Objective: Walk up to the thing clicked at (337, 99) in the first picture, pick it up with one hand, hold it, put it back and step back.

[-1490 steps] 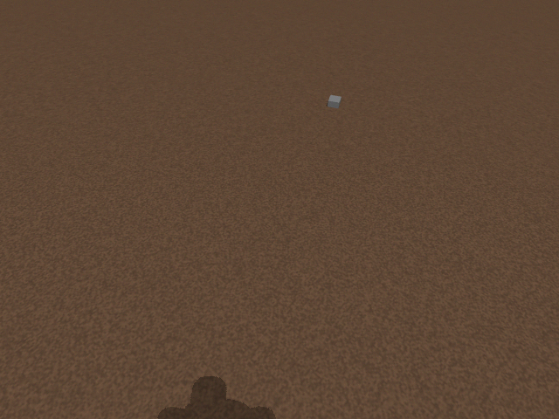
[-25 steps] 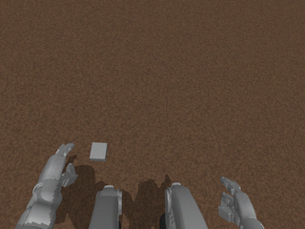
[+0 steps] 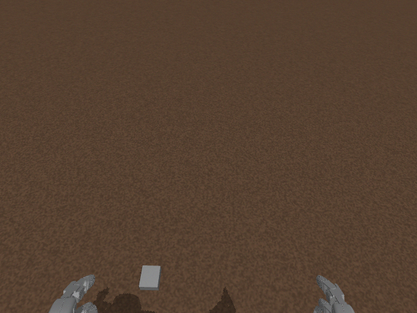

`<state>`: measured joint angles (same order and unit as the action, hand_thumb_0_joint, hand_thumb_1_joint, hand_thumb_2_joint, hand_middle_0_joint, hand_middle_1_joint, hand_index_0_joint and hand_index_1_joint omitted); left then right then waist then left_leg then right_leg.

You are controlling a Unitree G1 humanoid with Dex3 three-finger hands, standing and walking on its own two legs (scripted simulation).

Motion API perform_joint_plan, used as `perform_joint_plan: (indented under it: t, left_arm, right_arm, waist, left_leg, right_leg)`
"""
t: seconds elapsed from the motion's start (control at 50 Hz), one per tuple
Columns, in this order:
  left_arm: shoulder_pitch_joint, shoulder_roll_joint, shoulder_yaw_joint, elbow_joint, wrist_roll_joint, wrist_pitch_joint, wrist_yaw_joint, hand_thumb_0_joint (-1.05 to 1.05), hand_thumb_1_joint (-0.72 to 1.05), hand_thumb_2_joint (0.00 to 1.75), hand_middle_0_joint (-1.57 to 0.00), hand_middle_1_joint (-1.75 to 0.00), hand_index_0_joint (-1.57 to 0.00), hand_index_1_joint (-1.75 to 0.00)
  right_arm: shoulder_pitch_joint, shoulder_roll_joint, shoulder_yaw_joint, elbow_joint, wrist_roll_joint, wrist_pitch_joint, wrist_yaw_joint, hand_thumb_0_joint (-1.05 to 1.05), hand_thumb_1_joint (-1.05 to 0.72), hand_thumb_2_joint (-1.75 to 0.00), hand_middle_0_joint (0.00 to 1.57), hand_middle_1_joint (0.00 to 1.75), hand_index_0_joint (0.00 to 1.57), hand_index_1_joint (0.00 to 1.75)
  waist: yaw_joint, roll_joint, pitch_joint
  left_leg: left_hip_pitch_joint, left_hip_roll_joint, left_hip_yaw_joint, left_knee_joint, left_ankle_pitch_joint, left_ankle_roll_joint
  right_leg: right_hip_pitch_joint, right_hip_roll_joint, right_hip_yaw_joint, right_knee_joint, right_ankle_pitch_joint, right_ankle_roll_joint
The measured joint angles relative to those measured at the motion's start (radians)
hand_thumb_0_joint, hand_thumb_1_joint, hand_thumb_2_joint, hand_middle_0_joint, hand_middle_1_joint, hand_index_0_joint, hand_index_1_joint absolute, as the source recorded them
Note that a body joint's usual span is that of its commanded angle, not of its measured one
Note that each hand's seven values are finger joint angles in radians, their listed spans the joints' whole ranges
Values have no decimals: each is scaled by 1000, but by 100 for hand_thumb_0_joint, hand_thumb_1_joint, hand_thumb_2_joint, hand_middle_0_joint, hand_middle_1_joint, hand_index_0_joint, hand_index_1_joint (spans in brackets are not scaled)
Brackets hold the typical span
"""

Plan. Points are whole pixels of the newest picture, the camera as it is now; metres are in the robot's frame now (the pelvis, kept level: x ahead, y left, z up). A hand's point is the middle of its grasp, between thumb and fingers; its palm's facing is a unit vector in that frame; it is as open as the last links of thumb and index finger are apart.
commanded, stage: home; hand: left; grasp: from above
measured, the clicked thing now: (150, 277) +0.45 +0.19 -0.68
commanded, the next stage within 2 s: none
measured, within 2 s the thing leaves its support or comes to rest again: neither
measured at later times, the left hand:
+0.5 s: hand out of the picture +0.16 +0.18 -0.04, palm faces +0.05 -0.98 -0.20, open 7.4 cm
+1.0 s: hand out of the picture +0.16 +0.18 -0.04, palm faces +0.04 -0.98 -0.20, open 7.4 cm
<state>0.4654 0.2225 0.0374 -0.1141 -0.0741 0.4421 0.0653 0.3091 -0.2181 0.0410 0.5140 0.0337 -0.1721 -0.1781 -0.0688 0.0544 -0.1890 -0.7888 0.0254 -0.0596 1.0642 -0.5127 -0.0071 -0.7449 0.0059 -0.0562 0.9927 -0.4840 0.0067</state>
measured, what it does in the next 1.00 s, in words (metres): stands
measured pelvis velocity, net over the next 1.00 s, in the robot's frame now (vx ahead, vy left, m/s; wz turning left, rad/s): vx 0.00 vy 0.00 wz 0.01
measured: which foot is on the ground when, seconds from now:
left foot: down 0.00-1.00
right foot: down 0.00-1.00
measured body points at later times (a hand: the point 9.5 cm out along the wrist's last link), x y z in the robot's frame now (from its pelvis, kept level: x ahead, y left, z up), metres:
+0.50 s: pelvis +0.00 +0.00 +0.01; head +0.02 +0.01 +0.46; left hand +0.16 +0.23 -0.02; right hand +0.17 -0.24 -0.05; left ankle +0.00 +0.12 -0.67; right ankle +0.00 -0.13 -0.67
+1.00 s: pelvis +0.00 +0.00 +0.01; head +0.02 +0.01 +0.46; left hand +0.16 +0.23 -0.02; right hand +0.16 -0.24 -0.05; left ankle +0.00 +0.12 -0.67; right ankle +0.00 -0.13 -0.67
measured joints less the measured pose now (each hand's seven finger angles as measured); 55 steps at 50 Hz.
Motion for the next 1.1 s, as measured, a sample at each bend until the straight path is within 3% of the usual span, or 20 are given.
perform_joint_plan:
  t: [0.14,0.34,1.1]
  left_arm:
    - [62,1,-4,-44,7,19,-29,1,90,90,-20,-30,-21,-30]
    - [36,-2,-9,-14,23,14,-51,1,90,90,-20,-30,-20,-30]
    - [31,3,-11,-7,22,6,-50,1,90,90,-20,-30,-20,-30]
  right_arm:
    - [-10,-5,-6,-16,-12,-28,-5,1,-90,-90,20,29,21,30]
    - [-40,-4,-4,-11,-28,-59,4,1,-90,-90,20,29,21,30]
    - [-23,-3,-6,17,-28,-65,1,1,-90,-90,20,29,21,30]
  waist:
    - [17,3,-4]
    - [32,-16,28]
    - [28,-11,32]
  left_leg:
    - [85,-5,0,-55,8,2]
    - [103,-9,-6,-56,11,-1]
    - [105,-5,2,-52,12,3]
  right_leg:
    - [86,-5,-1,-54,5,2]
    - [106,-9,-7,-52,4,1]
    - [106,-5,2,-51,10,4]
